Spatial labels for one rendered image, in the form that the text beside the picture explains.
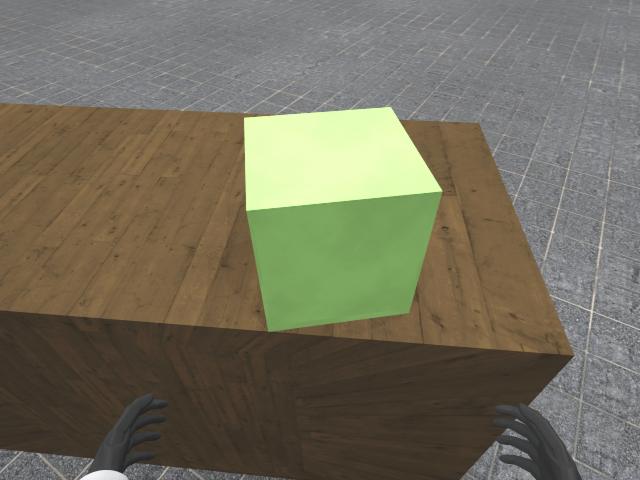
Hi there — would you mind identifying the robot right hand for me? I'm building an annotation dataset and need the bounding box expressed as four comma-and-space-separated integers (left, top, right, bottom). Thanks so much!
493, 403, 582, 480

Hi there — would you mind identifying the robot left hand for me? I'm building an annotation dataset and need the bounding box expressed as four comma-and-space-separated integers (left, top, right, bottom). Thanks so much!
87, 393, 168, 475

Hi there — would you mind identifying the pedestal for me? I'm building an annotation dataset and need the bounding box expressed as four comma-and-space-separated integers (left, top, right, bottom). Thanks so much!
0, 103, 575, 480

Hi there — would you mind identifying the carton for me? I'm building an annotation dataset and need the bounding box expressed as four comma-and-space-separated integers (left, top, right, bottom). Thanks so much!
244, 107, 443, 332

